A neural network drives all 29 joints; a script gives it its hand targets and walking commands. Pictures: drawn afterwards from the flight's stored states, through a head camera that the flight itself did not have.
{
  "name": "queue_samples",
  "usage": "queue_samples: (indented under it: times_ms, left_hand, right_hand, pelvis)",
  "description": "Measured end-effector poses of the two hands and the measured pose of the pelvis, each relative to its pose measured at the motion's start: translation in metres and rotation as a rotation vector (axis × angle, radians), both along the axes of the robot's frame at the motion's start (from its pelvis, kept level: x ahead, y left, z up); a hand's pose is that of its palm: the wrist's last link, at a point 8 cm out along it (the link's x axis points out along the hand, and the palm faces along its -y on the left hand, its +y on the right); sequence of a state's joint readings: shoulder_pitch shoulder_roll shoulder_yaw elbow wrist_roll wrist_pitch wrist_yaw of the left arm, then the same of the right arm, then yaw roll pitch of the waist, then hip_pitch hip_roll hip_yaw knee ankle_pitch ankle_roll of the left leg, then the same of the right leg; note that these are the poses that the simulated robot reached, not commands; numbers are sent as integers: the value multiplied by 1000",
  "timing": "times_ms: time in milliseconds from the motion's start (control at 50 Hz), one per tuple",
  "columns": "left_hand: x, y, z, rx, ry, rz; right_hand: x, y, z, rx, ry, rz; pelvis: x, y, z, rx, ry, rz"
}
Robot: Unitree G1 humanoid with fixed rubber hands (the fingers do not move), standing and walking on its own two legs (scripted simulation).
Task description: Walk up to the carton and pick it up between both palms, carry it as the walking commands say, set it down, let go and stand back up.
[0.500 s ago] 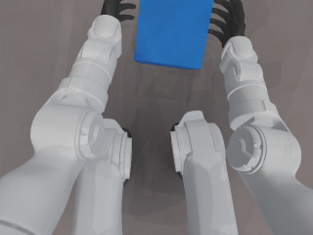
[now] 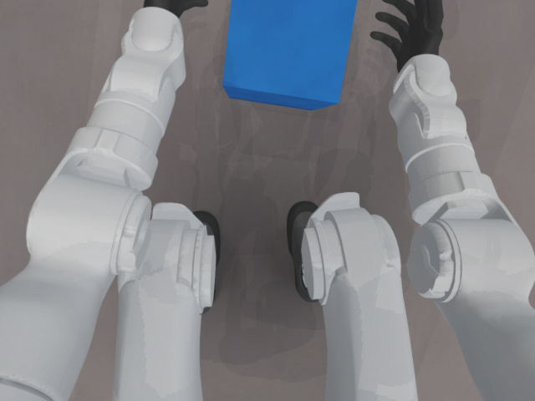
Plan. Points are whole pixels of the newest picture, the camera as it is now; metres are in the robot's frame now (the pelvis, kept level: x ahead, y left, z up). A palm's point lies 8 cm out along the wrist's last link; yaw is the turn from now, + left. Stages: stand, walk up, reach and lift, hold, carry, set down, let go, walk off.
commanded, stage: set down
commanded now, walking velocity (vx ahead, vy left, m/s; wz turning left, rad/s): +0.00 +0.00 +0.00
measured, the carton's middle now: (282, 47) +0.52 -0.06 -0.28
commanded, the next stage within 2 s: let go in 1.30 s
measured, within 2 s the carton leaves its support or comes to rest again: neither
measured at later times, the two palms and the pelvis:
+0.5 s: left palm out of the picture +0.54 +0.09 -0.04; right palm (513, 14) +0.49 -0.21 -0.03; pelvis +0.02 +0.00 +0.10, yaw +0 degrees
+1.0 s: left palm out of the picture +0.54 +0.10 +0.12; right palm out of the picture +0.48 -0.22 +0.13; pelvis +0.04 +0.00 +0.22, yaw -1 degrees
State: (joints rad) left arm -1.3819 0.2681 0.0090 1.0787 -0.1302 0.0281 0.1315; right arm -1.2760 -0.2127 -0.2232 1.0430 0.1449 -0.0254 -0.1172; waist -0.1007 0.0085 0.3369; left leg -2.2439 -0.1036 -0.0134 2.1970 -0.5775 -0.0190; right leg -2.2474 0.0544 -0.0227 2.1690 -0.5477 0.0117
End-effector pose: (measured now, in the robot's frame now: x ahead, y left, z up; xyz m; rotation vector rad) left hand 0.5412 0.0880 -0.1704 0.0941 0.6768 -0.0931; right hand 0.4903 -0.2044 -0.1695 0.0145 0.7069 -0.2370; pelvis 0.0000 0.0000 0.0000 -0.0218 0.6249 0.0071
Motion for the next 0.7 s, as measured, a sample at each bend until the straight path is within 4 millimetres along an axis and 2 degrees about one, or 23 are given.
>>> queue_samples:
  times_ms: [80,180,700]
  left_hand:
    - [1,-6,18,0,-18,14]
    - [-1,-3,42,12,-24,38]
    - [-3,5,189,24,-49,73]
  right_hand:
    - [0,2,16,6,-23,-20]
    - [-3,-4,41,-3,-39,-42]
    - [-4,-10,196,-26,-64,-54]
  pelvis:
    - [0,0,7,4,27,-4]
    - [1,0,23,12,58,-10]
    - [26,-1,141,11,172,-16]
